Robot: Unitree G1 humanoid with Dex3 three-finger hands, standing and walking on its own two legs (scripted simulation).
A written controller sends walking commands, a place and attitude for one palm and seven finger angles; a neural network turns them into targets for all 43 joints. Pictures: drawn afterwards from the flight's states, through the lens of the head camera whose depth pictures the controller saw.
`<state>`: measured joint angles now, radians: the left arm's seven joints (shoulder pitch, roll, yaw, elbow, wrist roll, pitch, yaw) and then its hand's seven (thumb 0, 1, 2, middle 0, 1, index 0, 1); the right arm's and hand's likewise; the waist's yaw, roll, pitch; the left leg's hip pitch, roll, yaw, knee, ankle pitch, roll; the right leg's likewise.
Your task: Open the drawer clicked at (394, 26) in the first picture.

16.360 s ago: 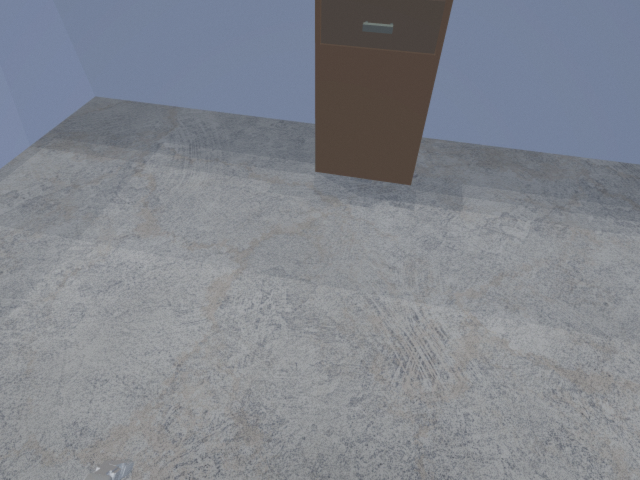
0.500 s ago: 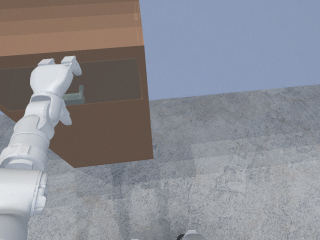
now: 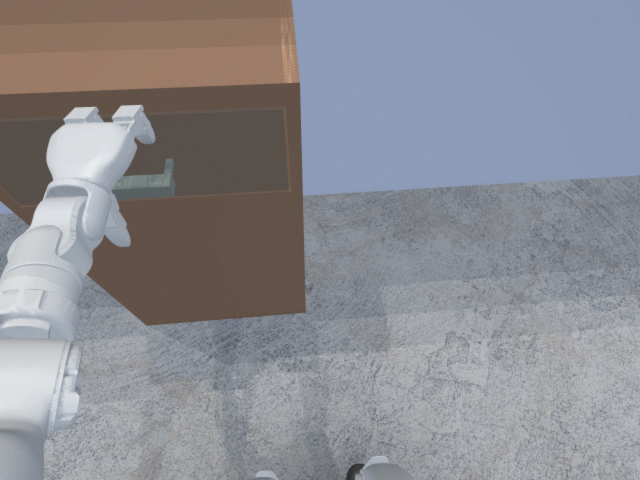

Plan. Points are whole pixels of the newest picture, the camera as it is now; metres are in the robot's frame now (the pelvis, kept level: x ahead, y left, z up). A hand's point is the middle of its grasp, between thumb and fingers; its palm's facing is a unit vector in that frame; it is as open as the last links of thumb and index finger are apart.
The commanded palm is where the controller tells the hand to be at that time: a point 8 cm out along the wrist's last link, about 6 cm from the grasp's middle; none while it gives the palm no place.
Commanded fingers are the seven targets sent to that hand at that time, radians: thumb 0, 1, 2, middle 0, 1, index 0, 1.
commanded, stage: move the hooked fingers above the handle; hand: left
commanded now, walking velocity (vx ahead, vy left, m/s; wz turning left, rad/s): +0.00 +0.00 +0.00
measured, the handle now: (136, 176) +0.54 +0.27 +0.00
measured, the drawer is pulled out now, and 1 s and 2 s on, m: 0.00 0.00 0.00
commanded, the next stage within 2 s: lower the fingers behind the handle in 1.30 s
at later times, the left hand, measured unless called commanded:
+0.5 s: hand (121, 175) +0.49 +0.25 +0.05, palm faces +0.00 -0.03 -1.00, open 13.8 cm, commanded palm +0.47 +0.26 +0.11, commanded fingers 0.00 -0.50 0.30 -0.30 -1.20 -0.30 -1.20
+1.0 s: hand (103, 193) +0.47 +0.28 +0.04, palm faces -0.14 +0.00 -0.99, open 13.8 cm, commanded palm +0.48 +0.27 +0.11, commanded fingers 0.00 -0.50 0.30 -0.30 -1.20 -0.30 -1.20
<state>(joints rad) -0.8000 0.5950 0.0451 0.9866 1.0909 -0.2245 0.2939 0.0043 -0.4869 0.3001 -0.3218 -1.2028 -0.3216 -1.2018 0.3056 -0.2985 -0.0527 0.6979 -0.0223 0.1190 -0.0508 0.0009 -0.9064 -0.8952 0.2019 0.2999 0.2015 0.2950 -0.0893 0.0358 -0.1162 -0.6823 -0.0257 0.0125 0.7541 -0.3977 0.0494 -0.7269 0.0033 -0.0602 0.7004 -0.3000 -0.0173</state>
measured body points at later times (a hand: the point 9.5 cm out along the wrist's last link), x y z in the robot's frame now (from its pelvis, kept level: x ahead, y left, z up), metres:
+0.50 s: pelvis +0.00 +0.01 +0.00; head +0.11 +0.01 +0.44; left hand +0.49 +0.25 +0.11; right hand +0.00 -0.26 -0.13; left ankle -0.03 +0.09 -0.71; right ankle +0.01 -0.11 -0.71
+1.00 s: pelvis +0.00 +0.00 +0.00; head +0.11 -0.01 +0.44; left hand +0.47 +0.27 +0.10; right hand +0.02 -0.28 -0.13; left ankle -0.03 +0.09 -0.71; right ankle +0.01 -0.11 -0.71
